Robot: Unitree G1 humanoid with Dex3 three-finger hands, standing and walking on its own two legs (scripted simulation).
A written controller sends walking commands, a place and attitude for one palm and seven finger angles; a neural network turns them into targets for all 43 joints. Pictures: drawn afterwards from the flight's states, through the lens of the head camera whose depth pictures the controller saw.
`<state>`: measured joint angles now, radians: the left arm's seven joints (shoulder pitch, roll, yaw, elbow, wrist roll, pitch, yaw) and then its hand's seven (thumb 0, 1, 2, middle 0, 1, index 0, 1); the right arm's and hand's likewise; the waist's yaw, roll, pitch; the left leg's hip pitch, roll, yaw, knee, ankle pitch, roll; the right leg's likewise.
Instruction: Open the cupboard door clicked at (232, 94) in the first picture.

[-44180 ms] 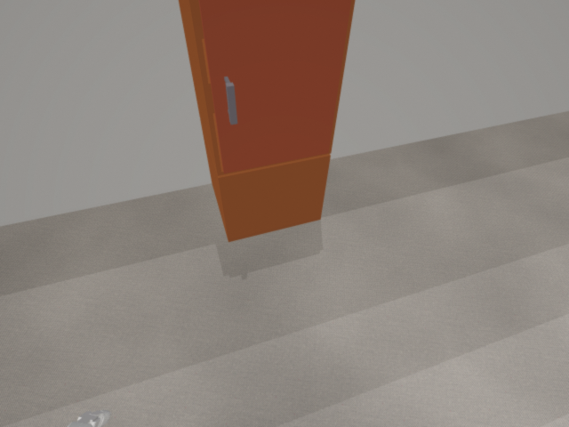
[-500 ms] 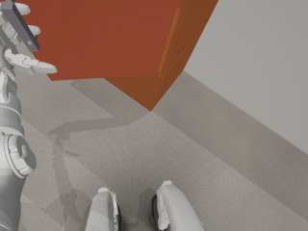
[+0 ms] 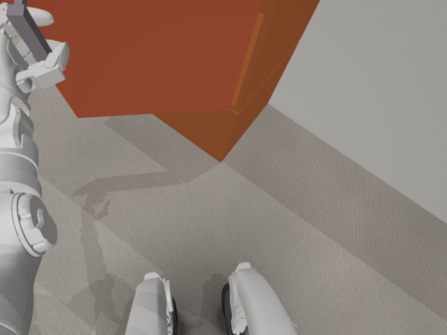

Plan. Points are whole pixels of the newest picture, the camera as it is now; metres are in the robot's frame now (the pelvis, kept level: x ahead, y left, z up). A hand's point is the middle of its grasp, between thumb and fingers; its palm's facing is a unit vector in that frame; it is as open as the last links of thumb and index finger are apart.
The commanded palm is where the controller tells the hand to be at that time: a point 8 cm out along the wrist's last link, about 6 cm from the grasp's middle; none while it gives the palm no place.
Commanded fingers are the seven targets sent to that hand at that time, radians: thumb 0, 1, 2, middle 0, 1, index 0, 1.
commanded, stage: close the thumb around the handle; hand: left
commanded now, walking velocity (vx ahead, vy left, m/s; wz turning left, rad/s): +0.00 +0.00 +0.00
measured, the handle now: (38, 34) +0.60 +0.24 +0.06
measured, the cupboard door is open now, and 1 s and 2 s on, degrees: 44 69 89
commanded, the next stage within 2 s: pull the door open along its arc in 0.16 s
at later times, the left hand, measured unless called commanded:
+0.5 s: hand (54, 71) +0.53 +0.22 +0.06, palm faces +0.05 -1.00 -0.01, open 5.7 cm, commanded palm +0.48 +0.25 +0.06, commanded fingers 0.00 0.90 0.90 -0.40 -1.35 -0.40 -1.35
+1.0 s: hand (99, 145) +0.41 +0.15 +0.06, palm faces +0.35 -0.94 +0.03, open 5.8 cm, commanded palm +0.34 +0.19 +0.06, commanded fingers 0.00 0.90 0.90 -0.40 -1.35 -0.40 -1.35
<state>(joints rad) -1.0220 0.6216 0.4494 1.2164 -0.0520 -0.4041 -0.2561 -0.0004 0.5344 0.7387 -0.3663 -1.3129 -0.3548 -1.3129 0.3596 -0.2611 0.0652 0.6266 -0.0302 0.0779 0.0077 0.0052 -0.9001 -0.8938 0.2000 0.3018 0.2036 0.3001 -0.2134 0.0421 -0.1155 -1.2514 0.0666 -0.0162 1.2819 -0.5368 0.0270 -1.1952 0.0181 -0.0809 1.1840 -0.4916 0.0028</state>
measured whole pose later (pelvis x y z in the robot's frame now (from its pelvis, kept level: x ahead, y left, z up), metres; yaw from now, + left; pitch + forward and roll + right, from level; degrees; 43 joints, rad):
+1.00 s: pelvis +0.02 -0.01 +0.03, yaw +2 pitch +21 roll -1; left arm -0.32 0.06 0.16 0.55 -0.04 -0.46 0.28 -0.01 0.72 0.79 -0.36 -1.34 -0.35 -1.31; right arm 0.23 -0.21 -0.01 0.55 -0.05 0.06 0.05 0.01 -0.90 -0.89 0.20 0.30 0.20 0.30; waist -0.05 0.02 -0.17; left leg -1.00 0.04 0.03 1.16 -0.53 0.01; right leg -0.99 0.00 -0.04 1.13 -0.51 0.00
